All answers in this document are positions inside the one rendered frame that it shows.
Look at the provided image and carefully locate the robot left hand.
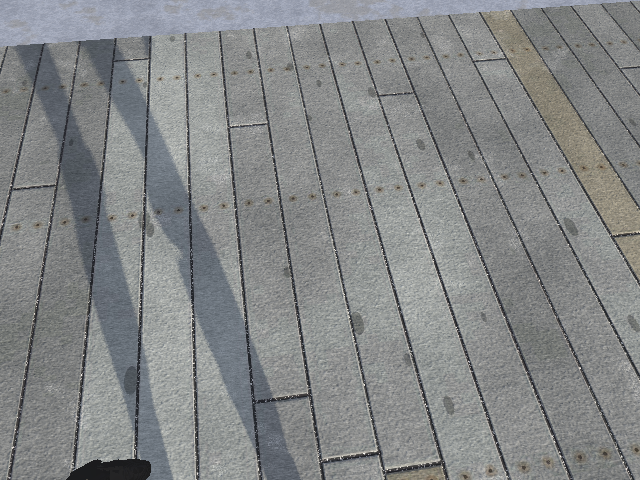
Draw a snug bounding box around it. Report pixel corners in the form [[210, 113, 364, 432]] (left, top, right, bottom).
[[66, 459, 151, 480]]

